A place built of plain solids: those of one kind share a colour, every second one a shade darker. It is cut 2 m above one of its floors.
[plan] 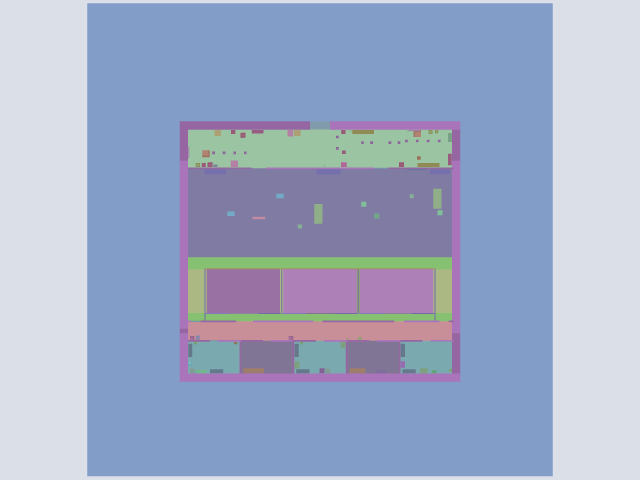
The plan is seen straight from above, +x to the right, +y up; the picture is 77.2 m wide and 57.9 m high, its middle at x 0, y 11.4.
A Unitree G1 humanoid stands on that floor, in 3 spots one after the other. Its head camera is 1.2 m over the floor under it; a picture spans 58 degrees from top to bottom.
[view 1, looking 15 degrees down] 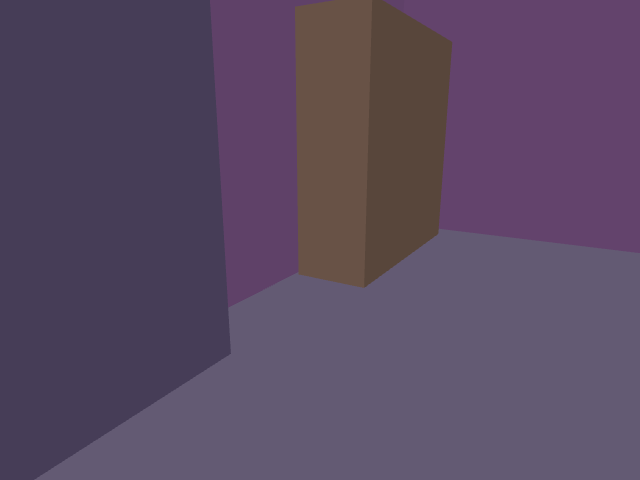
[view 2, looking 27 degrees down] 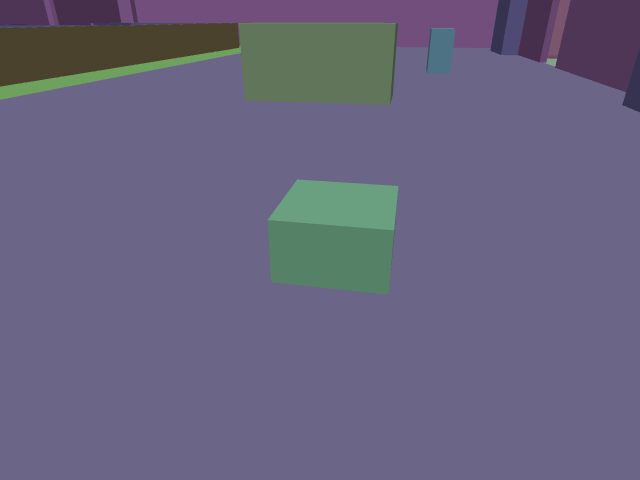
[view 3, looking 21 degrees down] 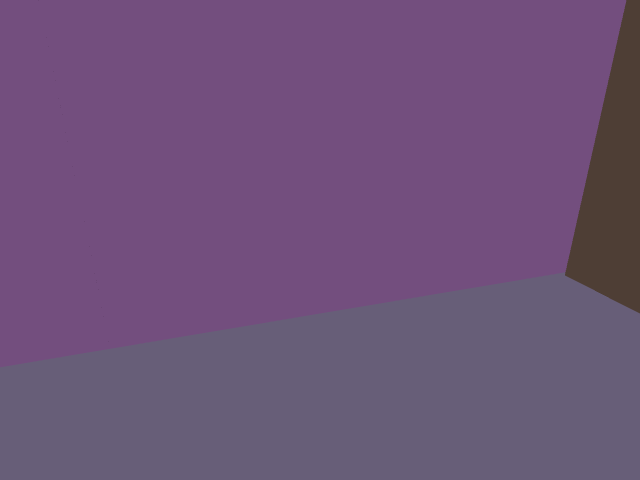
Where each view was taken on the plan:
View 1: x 8.31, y -2.79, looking -149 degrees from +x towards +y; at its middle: cabinets_office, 3.39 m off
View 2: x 7.38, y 16.01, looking -169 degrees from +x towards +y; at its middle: panel_stack_hall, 2.06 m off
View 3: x -4.51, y -2.79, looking -108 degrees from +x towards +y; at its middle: wall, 2.17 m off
